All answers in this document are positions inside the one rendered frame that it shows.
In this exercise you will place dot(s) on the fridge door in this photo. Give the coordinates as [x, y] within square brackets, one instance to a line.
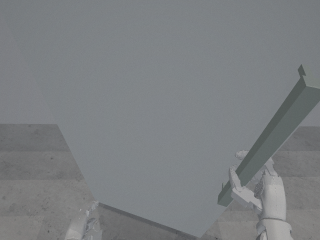
[155, 97]

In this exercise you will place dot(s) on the robot right hand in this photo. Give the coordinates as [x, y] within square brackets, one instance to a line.
[269, 187]

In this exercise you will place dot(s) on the robot left hand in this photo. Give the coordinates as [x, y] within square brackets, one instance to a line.
[80, 226]

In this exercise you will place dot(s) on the robot right forearm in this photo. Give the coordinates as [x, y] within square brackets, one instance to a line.
[273, 229]

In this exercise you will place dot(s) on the handle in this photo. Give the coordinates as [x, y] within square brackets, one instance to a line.
[301, 100]

